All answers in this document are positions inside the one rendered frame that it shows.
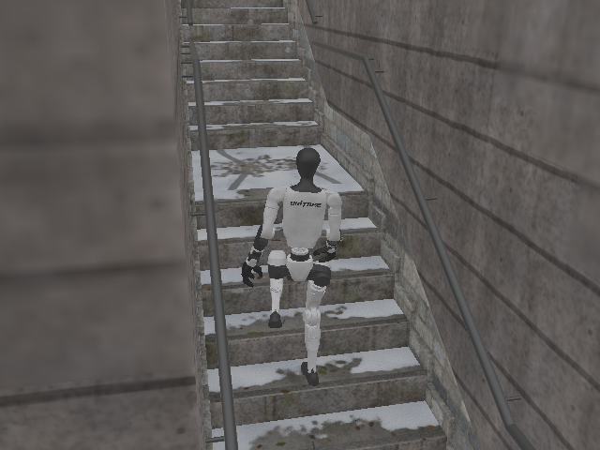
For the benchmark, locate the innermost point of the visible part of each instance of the stairs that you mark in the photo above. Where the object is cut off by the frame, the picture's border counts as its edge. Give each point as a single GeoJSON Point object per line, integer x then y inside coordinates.
{"type": "Point", "coordinates": [372, 390]}
{"type": "Point", "coordinates": [253, 88]}

